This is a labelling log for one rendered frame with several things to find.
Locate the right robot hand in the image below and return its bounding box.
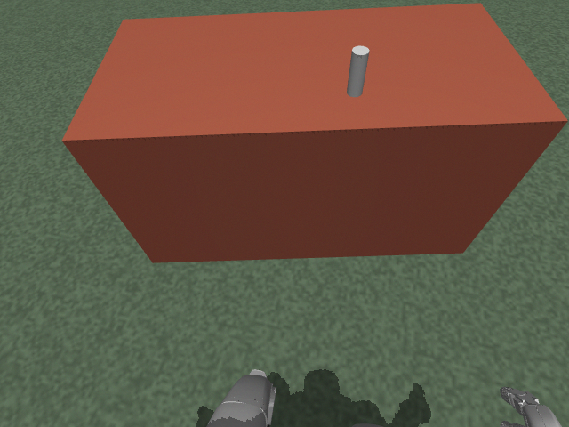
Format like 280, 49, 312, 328
500, 387, 562, 427

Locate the can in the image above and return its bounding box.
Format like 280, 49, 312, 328
347, 46, 369, 97

